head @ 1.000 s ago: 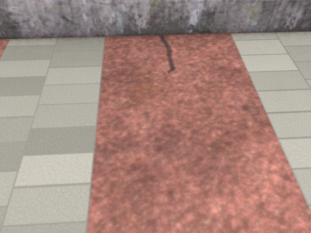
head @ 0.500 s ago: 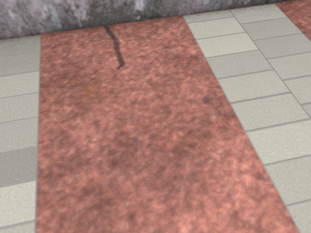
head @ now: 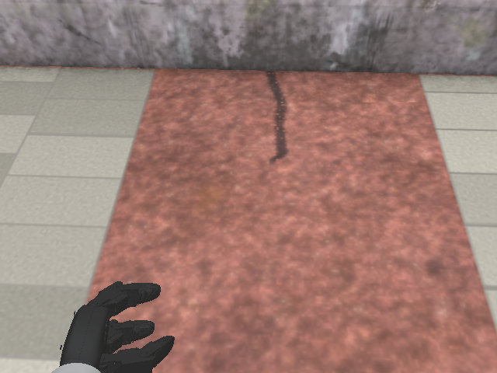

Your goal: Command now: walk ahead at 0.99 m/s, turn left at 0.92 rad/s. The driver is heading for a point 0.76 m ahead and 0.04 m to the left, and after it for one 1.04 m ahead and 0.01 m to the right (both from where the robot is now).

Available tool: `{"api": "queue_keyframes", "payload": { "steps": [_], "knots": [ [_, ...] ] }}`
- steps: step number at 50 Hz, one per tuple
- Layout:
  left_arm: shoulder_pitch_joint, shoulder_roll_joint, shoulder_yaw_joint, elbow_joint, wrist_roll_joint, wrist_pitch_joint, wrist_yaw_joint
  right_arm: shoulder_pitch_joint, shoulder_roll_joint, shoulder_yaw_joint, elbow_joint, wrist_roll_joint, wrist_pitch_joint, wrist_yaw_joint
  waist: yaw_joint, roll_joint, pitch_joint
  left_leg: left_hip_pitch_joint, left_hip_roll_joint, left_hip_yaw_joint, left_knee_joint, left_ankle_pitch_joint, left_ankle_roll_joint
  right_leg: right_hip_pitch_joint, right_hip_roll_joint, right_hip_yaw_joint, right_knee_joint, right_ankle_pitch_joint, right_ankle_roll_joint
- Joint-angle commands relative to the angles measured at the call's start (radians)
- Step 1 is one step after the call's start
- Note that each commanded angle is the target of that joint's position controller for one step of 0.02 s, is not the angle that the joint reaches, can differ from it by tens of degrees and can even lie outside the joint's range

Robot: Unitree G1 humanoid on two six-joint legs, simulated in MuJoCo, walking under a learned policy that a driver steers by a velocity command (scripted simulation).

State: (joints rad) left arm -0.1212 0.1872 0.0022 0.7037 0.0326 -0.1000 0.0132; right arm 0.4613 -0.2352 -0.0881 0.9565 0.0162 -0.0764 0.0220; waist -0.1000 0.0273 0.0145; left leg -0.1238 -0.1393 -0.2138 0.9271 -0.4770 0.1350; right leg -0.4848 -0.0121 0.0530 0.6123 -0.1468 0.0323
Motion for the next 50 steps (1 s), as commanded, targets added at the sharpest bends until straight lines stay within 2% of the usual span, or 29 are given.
{"api": "queue_keyframes", "payload": {
  "steps": [1, 3, 4, 6, 11, 14, 16, 18, 19, 21, 22, 23, 24, 25, 26, 29, 31, 33, 37, 40, 42, 43, 44, 45, 46, 47, 48, 49, 50],
  "knots": [
    [0.357, 0.205, 0.091, 0.058, 0.019, 0.025, 0.011, -0.126, -0.070, -0.003, -0.176, 0.002, -0.004, -0.013, 0.180, -0.263, -0.131, -0.741, 0.113, 0.101, 0.478, 0.110, 0.021, 0.709, -0.391, 0.714, -0.379, -0.762, -0.161],
    [0.322, 0.111, 0.072, 0.075, 0.010, 0.024, 0.000, -0.180, -0.054, -0.002, -0.183, -0.035, 0.026, 0.010, 0.152, -0.122, 0.004, -0.702, 0.184, 0.131, 0.433, 0.180, 0.010, 0.507, -0.301, 0.396, -0.383, -0.458, -0.140],
    [0.352, 0.090, 0.064, 0.105, 0.005, 0.014, 0.000, -0.204, -0.041, 0.000, -0.206, -0.053, 0.039, 0.028, 0.134, -0.136, 0.026, -0.687, 0.211, 0.126, 0.415, 0.190, 0.001, 0.450, -0.272, 0.294, -0.398, -0.364, -0.125],
    [0.395, 0.072, 0.060, 0.153, -0.011, -0.010, -0.008, -0.261, -0.010, 0.015, -0.261, -0.051, 0.067, 0.051, 0.109, -0.152, 0.033, -0.711, 0.247, 0.131, 0.403, 0.230, -0.012, 0.425, -0.258, 0.167, -0.422, -0.208, -0.103],
    [0.399, 0.117, 0.064, 0.170, -0.010, -0.041, -0.011, -0.424, -0.060, 0.030, -0.363, -0.039, 0.075, 0.067, 0.078, -0.090, 0.085, -0.688, 0.249, 0.196, 0.214, 0.455, -0.030, 0.354, -0.214, -0.145, -0.519, 0.116, -0.083],
    [0.475, 0.162, 0.069, 0.190, -0.010, -0.041, -0.003, -0.529, -0.074, 0.045, -0.397, -0.044, 0.078, 0.079, 0.100, -0.038, 0.141, -0.621, 0.230, 0.303, -0.009, 0.515, 0.008, 0.417, -0.201, -0.274, -0.562, 0.296, -0.065],
    [0.554, 0.188, 0.066, 0.199, -0.003, -0.032, 0.005, -0.565, -0.062, 0.058, -0.401, -0.047, 0.068, 0.081, 0.114, -0.048, 0.131, -0.496, 0.165, 0.373, -0.129, 0.486, 0.045, 0.468, -0.206, -0.318, -0.507, 0.694, -0.054],
    [0.599, 0.253, 0.068, 0.212, 0.001, -0.013, 0.020, -0.492, -0.085, 0.055, -0.368, -0.055, 0.063, 0.062, 0.058, -0.121, 0.072, -0.347, 0.074, 0.379, -0.188, 0.384, 0.074, 0.551, -0.259, -0.302, -0.386, 1.113, -0.078],
    [0.582, 0.301, 0.075, 0.209, 0.005, 0.004, 0.026, -0.371, -0.125, 0.040, -0.331, -0.059, 0.060, 0.049, -0.014, -0.150, 0.011, -0.221, 0.038, 0.362, -0.219, 0.286, 0.086, 0.572, -0.279, -0.295, -0.213, 1.240, -0.102],
    [0.527, 0.321, 0.076, 0.190, 0.000, 0.028, 0.026, -0.012, -0.227, -0.009, -0.212, -0.068, 0.055, 0.010, -0.188, -0.135, -0.155, 0.269, 0.079, 0.232, -0.371, 0.212, 0.122, 0.350, -0.243, -0.276, 0.341, 1.017, -0.136],
    [0.629, 0.121, 0.039, 0.150, -0.012, 0.028, -0.008, -0.069, -0.311, -0.022, -0.212, -0.095, 0.049, -0.009, -0.018, 0.158, -0.259, 0.579, 0.399, -0.130, -0.353, 0.036, 0.135, -0.047, -0.078, -0.222, 0.758, -0.283, -0.115],
    [0.613, 0.174, 0.050, 0.100, -0.060, 0.013, -0.003, -0.034, -0.318, -0.026, -0.246, -0.076, 0.042, -0.013, -0.052, 0.123, -0.458, 0.637, 0.559, -0.529, -0.530, -0.058, 0.170, -0.185, 0.021, 0.016, 0.963, -0.328, -0.137],
    [0.466, 0.223, 0.067, 0.076, -0.064, 0.003, 0.001, -0.065, -0.269, -0.023, -0.212, -0.070, 0.033, -0.019, -0.053, -0.011, -0.268, 0.475, 0.500, -0.396, -0.613, 0.013, 0.115, -0.261, -0.026, 0.049, 0.935, -0.177, -0.146],
    [0.463, 0.187, 0.058, 0.075, -0.062, -0.001, -0.006, -0.111, -0.225, -0.010, -0.187, -0.065, 0.018, -0.021, 0.007, -0.031, -0.091, 0.275, 0.481, -0.266, -0.650, 0.120, 0.104, -0.250, -0.063, 0.022, 0.856, -0.113, -0.142],
    [0.475, 0.162, 0.053, 0.101, -0.050, 0.010, -0.013, -0.163, -0.176, -0.001, -0.181, -0.070, 0.001, -0.017, 0.052, -0.082, -0.024, 0.144, 0.438, -0.160, -0.681, 0.178, 0.067, -0.201, -0.103, 0.029, 0.786, -0.082, -0.138],
    [0.544, 0.108, 0.050, 0.142, -0.027, 0.070, -0.045, -0.175, -0.086, 0.027, -0.149, -0.041, -0.036, -0.019, 0.130, -0.014, 0.027, -0.014, 0.349, 0.065, -0.765, 0.289, -0.028, -0.116, -0.140, 0.038, 0.708, -0.033, -0.121],
    [0.455, 0.098, 0.053, 0.115, -0.029, 0.088, -0.056, -0.151, -0.082, 0.028, -0.122, -0.023, -0.055, -0.013, 0.129, -0.004, 0.084, -0.023, 0.317, 0.198, -0.804, 0.446, -0.083, -0.193, -0.148, 0.017, 0.652, 0.016, -0.111],
    [0.345, 0.083, 0.044, 0.075, -0.039, 0.088, -0.062, -0.130, -0.069, 0.033, -0.106, -0.028, -0.064, -0.008, 0.113, 0.019, 0.122, -0.042, 0.253, 0.340, -0.833, 0.644, -0.124, -0.210, -0.120, -0.052, 0.535, 0.120, -0.114],
    [0.208, 0.089, 0.027, 0.021, -0.036, 0.072, -0.075, -0.074, -0.079, 0.046, -0.080, -0.025, -0.065, -0.027, 0.098, -0.002, 0.137, 0.063, 0.237, 0.472, -0.832, 1.015, -0.154, -0.197, -0.051, -0.198, 0.287, 0.256, -0.154],
    [0.245, 0.134, 0.028, 0.022, -0.029, 0.077, -0.083, -0.075, -0.156, 0.039, -0.087, -0.026, -0.057, -0.070, 0.158, 0.050, 0.060, 0.175, 0.293, 0.505, -0.694, 1.513, -0.178, -0.017, 0.047, -0.283, 0.132, 0.275, -0.195],
    [0.463, 0.211, 0.055, 0.079, -0.027, 0.092, -0.077, -0.139, -0.225, 0.019, -0.116, -0.038, -0.030, -0.098, 0.288, 0.096, -0.049, 0.190, 0.339, 0.487, -0.426, 1.746, -0.178, 0.217, 0.112, -0.281, 0.133, 0.157, -0.223],
    [0.684, 0.262, 0.082, 0.140, -0.024, 0.098, -0.067, -0.223, -0.255, 0.008, -0.146, -0.049, -0.012, -0.100, 0.402, 0.098, -0.120, 0.099, 0.357, 0.461, -0.159, 1.739, -0.168, 0.426, 0.110, -0.221, 0.127, 0.080, -0.265],
    [0.883, 0.310, 0.116, 0.195, -0.036, 0.097, -0.048, -0.316, -0.272, -0.006, -0.168, -0.044, 0.008, -0.089, 0.517, -0.002, -0.164, -0.061, 0.275, 0.466, 0.342, 1.335, -0.154, 0.623, 0.056, -0.105, 0.011, 0.058, -0.355],
    [0.787, 0.291, 0.117, 0.217, -0.065, 0.101, -0.031, -0.412, -0.102, 0.038, -0.203, -0.058, -0.004, -0.051, 0.420, -0.256, -0.022, -0.414, 0.052, 0.418, 0.742, 0.105, -0.126, 0.647, 0.027, 0.004, 0.015, 0.105, -0.362],
    [0.647, 0.343, 0.110, 0.168, -0.031, 0.096, -0.034, -0.248, -0.006, 0.071, -0.300, -0.057, -0.028, -0.041, 0.182, -0.261, -0.100, -0.704, 0.061, 0.229, 0.903, -0.047, -0.151, 0.762, -0.087, 0.386, 0.034, 0.260, -0.493],
    [0.608, 0.346, 0.120, 0.121, -0.013, 0.099, -0.022, -0.225, -0.043, 0.086, -0.354, -0.053, -0.058, -0.028, 0.190, -0.222, -0.232, -0.817, 0.078, 0.094, 0.849, -0.027, -0.143, 0.839, -0.238, 0.750, -0.274, -0.235, -0.585],
    [0.573, 0.262, 0.108, 0.111, -0.001, 0.095, -0.009, -0.269, -0.112, 0.079, -0.337, -0.061, -0.075, -0.023, 0.163, -0.001, -0.065, -0.829, 0.139, 0.087, 0.714, 0.062, -0.129, 0.654, -0.242, 0.778, -0.427, -0.411, -0.516],
    [0.523, 0.235, 0.098, 0.113, -0.006, 0.087, -0.008, -0.305, -0.129, 0.072, -0.333, -0.074, -0.067, -0.022, 0.110, 0.098, 0.019, -0.762, 0.180, 0.099, 0.610, 0.109, -0.136, 0.481, -0.198, 0.676, -0.434, -0.391, -0.453],
    [0.511, 0.249, 0.096, 0.108, -0.012, 0.069, -0.006, -0.296, -0.118, 0.082, -0.337, -0.092, -0.047, -0.022, 0.073, 0.092, 0.062, -0.707, 0.199, 0.104, 0.538, 0.106, -0.154, 0.353, -0.161, 0.616, -0.424, -0.274, -0.441]
  ]
}}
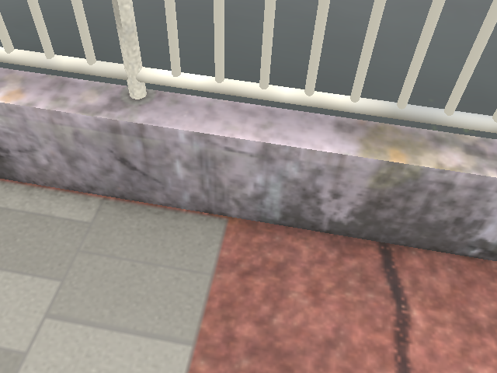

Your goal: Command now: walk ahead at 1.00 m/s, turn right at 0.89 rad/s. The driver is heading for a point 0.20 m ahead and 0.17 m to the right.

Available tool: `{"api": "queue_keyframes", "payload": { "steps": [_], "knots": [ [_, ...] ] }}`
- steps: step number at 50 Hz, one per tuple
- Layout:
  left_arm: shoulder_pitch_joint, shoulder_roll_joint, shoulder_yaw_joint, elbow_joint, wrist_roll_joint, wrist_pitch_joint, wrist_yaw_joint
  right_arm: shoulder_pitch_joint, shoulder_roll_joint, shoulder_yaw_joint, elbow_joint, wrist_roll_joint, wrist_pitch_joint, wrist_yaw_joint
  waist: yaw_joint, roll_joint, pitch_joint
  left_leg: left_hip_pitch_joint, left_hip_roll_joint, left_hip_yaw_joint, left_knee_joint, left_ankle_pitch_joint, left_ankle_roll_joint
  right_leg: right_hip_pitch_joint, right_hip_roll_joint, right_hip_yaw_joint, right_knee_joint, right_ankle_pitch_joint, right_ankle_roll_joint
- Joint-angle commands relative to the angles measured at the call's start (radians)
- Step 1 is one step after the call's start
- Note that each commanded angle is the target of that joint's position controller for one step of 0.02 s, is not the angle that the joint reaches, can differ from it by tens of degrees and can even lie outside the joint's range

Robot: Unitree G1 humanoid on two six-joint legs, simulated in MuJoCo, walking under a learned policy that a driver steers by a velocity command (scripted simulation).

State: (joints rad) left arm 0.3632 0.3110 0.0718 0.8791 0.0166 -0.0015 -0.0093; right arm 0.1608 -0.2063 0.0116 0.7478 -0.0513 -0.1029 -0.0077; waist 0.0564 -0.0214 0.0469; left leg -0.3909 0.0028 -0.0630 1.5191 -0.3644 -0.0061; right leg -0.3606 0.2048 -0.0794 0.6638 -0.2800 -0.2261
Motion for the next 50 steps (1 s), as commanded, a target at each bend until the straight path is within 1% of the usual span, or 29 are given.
{"api": "queue_keyframes", "payload": {
  "steps": [1, 2, 4, 6, 8, 9, 11, 12, 13, 14, 15, 16, 17, 18, 19, 21, 23, 24, 25, 27, 29, 33, 34, 35, 36, 37, 39, 42, 50],
  "knots": [
    [0.016, 0.119, 0.022, -0.071, -0.004, -0.049, 0.019, -0.004, -0.144, -0.012, -0.132, -0.030, 0.009, 0.008, -0.105, 0.164, 0.062, -0.376, 0.091, -0.039, -0.143, 0.000, -0.034, 0.101, -0.329, 0.668, -0.490, -0.099, -0.166],
    [0.002, 0.116, 0.017, -0.076, -0.011, -0.065, 0.016, -0.036, -0.135, -0.005, -0.149, -0.030, 0.030, 0.010, -0.114, 0.163, 0.084, -0.303, 0.111, -0.014, -0.256, 0.007, -0.052, -0.020, -0.282, 0.593, -0.516, -0.070, -0.150],
    [-0.003, 0.141, 0.024, -0.080, -0.013, -0.087, 0.016, -0.120, -0.121, 0.005, -0.188, -0.008, 0.033, 0.018, -0.096, 0.139, 0.113, -0.191, 0.113, 0.058, -0.511, 0.151, -0.071, -0.102, -0.223, 0.439, -0.503, 0.405, -0.115],
    [0.055, 0.117, 0.025, -0.056, -0.034, -0.088, 0.007, -0.175, -0.063, 0.024, -0.200, 0.011, 0.023, 0.025, -0.031, 0.088, 0.053, -0.051, 0.060, 0.118, -0.774, 0.404, -0.040, -0.051, -0.139, 0.283, -0.414, 0.731, -0.010],
    [0.143, 0.115, 0.028, -0.025, -0.045, -0.084, -0.001, -0.191, -0.050, 0.026, -0.193, 0.021, 0.021, 0.022, 0.038, 0.010, -0.023, -0.006, -0.009, 0.143, -0.911, 0.568, -0.003, 0.106, -0.141, 0.271, -0.366, 0.819, 0.056],
    [0.170, 0.030, 0.007, -0.029, -0.074, -0.074, 0.022, -0.328, -0.091, -0.010, -0.254, 0.061, -0.015, 0.010, 0.079, 0.032, -0.036, 0.018, -0.057, 0.091, -0.994, 0.559, -0.019, 0.113, -0.167, 0.339, -0.298, 0.657, 0.080],
    [0.144, 0.085, 0.016, -0.030, -0.048, -0.058, 0.046, -0.285, -0.138, -0.039, -0.259, 0.065, -0.033, 0.001, 0.019, -0.081, -0.090, 0.044, -0.089, 0.069, -1.101, 0.576, 0.001, 0.278, -0.196, 0.384, -0.213, 0.693, 0.109],
    [0.096, 0.119, 0.028, -0.049, -0.039, -0.051, 0.055, -0.204, -0.169, -0.055, -0.239, 0.052, -0.044, -0.003, -0.042, -0.107, -0.136, 0.128, -0.084, 0.073, -1.142, 0.648, 0.021, 0.318, -0.198, 0.375, -0.114, 0.762, 0.139],
    [0.019, 0.124, 0.031, -0.080, -0.028, -0.045, 0.058, -0.042, -0.194, -0.071, -0.191, 0.045, -0.051, -0.006, -0.138, -0.125, -0.213, 0.291, -0.035, 0.056, -1.160, 0.773, 0.043, 0.297, -0.177, 0.344, 0.075, 0.751, 0.181],
    [-0.046, 0.053, 0.007, -0.136, -0.003, -0.044, 0.057, 0.174, -0.222, -0.074, -0.135, 0.025, -0.048, -0.007, -0.222, -0.061, -0.364, 0.579, 0.146, -0.084, -1.018, 1.082, 0.094, 0.136, -0.135, 0.295, 0.397, 0.375, 0.226],
    [0.202, -0.055, -0.026, -0.126, -0.007, -0.048, 0.041, 0.189, -0.242, -0.063, -0.118, -0.028, -0.044, 0.008, -0.080, 0.281, -0.533, 0.896, 0.460, -0.525, -0.956, 1.378, 0.317, -0.170, 0.010, 0.328, 0.751, -0.432, 0.263],
    [0.248, 0.021, -0.025, -0.102, -0.016, -0.045, 0.026, 0.178, -0.230, -0.078, -0.136, -0.007, -0.032, 0.012, -0.118, 0.252, -0.616, 0.895, 0.477, -0.638, -1.007, 1.202, 0.363, -0.221, -0.062, 0.402, 0.852, -0.368, 0.260],
    [0.159, 0.079, -0.012, -0.120, -0.055, -0.035, 0.025, 0.068, -0.209, -0.084, -0.145, 0.022, -0.016, 0.006, -0.096, 0.208, -0.502, 0.805, 0.452, -0.564, -1.068, 0.802, 0.377, -0.325, -0.124, 0.359, 0.877, -0.293, 0.270],
    [0.024, 0.107, -0.008, -0.135, -0.031, -0.027, 0.032, -0.007, -0.145, -0.066, -0.153, 0.033, 0.001, 0.002, -0.105, 0.049, -0.368, 0.601, 0.353, -0.437, -1.146, 0.631, 0.322, -0.314, -0.170, 0.253, 0.814, -0.214, 0.285],
    [-0.037, 0.110, 0.003, -0.148, -0.021, -0.018, 0.033, -0.050, -0.107, -0.047, -0.141, 0.038, 0.005, 0.003, -0.072, -0.002, -0.259, 0.420, 0.288, -0.334, -1.187, 0.591, 0.279, -0.270, -0.197, 0.238, 0.755, -0.160, 0.287],
    [-0.017, 0.052, 0.001, -0.156, -0.028, -0.014, 0.025, -0.078, -0.081, -0.032, -0.102, 0.036, 0.011, 0.022, -0.013, 0.061, -0.166, 0.206, 0.184, -0.186, -1.214, 0.731, 0.231, -0.169, -0.242, 0.199, 0.581, -0.123, 0.284],
    [0.011, -0.005, -0.015, -0.144, -0.022, -0.012, 0.031, -0.063, -0.095, -0.033, -0.067, 0.018, -0.007, 0.038, 0.008, 0.082, -0.172, 0.090, 0.156, -0.087, -1.207, 0.988, 0.237, -0.061, -0.252, 0.157, 0.415, -0.130, 0.291],
    [0.002, -0.013, -0.021, -0.153, -0.008, -0.011, 0.037, -0.078, -0.120, -0.039, -0.060, 0.008, -0.008, 0.041, 0.016, 0.099, -0.193, 0.063, 0.156, -0.063, -1.204, 1.038, 0.245, -0.011, -0.257, 0.146, 0.340, -0.113, 0.294],
    [-0.020, 0.001, -0.023, -0.157, -0.005, -0.012, 0.043, -0.085, -0.148, -0.050, -0.054, 0.012, -0.004, 0.041, 0.010, 0.105, -0.202, 0.050, 0.160, -0.053, -1.204, 1.025, 0.252, 0.017, -0.262, 0.142, 0.281, -0.072, 0.290],
    [-0.069, 0.019, -0.024, -0.165, -0.011, -0.012, 0.041, -0.059, -0.175, -0.059, -0.035, 0.022, 0.017, 0.032, -0.011, 0.095, -0.232, 0.057, 0.176, -0.067, -1.219, 0.837, 0.258, 0.048, -0.267, 0.147, 0.199, 0.020, 0.287],
    [-0.125, 0.035, -0.023, -0.169, -0.018, -0.003, 0.035, -0.045, -0.177, -0.056, -0.018, 0.029, 0.043, 0.022, -0.033, 0.088, -0.212, 0.041, 0.183, -0.093, -1.247, 0.536, 0.248, 0.063, -0.272, 0.151, 0.125, 0.055, 0.273],
    [-0.163, 0.039, -0.019, -0.181, -0.012, -0.002, 0.034, -0.012, -0.124, -0.036, 0.015, 0.049, 0.065, 0.012, -0.029, 0.114, -0.146, 0.004, 0.132, -0.119, -1.211, 0.073, 0.161, 0.155, -0.251, 0.126, -0.161, 0.091, 0.215],
    [-0.167, 0.055, -0.020, -0.194, -0.002, -0.008, 0.035, 0.035, -0.095, -0.025, 0.027, 0.052, 0.056, 0.011, -0.045, 0.096, -0.152, -0.014, 0.097, -0.098, -1.174, 0.029, 0.111, 0.209, -0.306, 0.184, -0.212, 0.146, 0.190],
    [-0.208, 0.132, -0.003, -0.205, -0.008, 0.001, 0.042, 0.112, -0.094, -0.027, 0.034, 0.055, 0.045, 0.010, -0.112, -0.034, -0.151, -0.046, 0.016, -0.025, -1.129, -0.023, 0.071, 0.214, -0.358, 0.236, -0.185, 0.125, 0.149],
    [-0.213, 0.074, -0.009, -0.183, -0.014, 0.004, 0.040, 0.097, -0.094, -0.029, 0.042, 0.055, 0.040, 0.010, -0.105, -0.112, -0.152, 0.064, -0.012, 0.044, -1.087, 0.058, 0.041, 0.085, -0.344, 0.240, -0.231, -0.072, 0.139],
    [-0.239, 0.016, -0.027, -0.188, -0.006, -0.002, 0.035, 0.048, -0.116, -0.036, 0.037, 0.050, 0.043, 0.007, -0.097, -0.099, -0.108, 0.108, -0.003, 0.039, -1.073, 0.108, 0.030, 0.012, -0.319, 0.235, -0.262, -0.139, 0.157],
    [-0.243, 0.015, -0.029, -0.174, -0.004, -0.021, 0.026, 0.045, -0.132, -0.046, 0.054, 0.046, 0.051, 0.002, -0.091, -0.075, -0.059, 0.106, 0.013, 0.019, -1.078, 0.130, 0.042, -0.003, -0.285, 0.199, -0.245, -0.085, 0.195],
    [-0.199, 0.019, -0.026, -0.147, -0.021, -0.034, 0.031, 0.032, -0.129, -0.051, 0.067, 0.047, 0.041, 0.010, -0.068, -0.004, -0.058, 0.073, 0.031, -0.005, -1.106, 0.130, 0.063, 0.066, -0.265, 0.168, -0.194, 0.022, 0.202],
    [-0.164, 0.018, -0.017, -0.096, -0.024, -0.048, 0.038, 0.022, -0.120, -0.057, 0.098, 0.053, 0.042, 0.009, -0.068, 0.017, -0.092, 0.142, 0.031, 0.006, -1.055, 0.253, 0.061, 0.090, -0.258, 0.154, -0.177, 0.147, 0.193]
  ]
}}
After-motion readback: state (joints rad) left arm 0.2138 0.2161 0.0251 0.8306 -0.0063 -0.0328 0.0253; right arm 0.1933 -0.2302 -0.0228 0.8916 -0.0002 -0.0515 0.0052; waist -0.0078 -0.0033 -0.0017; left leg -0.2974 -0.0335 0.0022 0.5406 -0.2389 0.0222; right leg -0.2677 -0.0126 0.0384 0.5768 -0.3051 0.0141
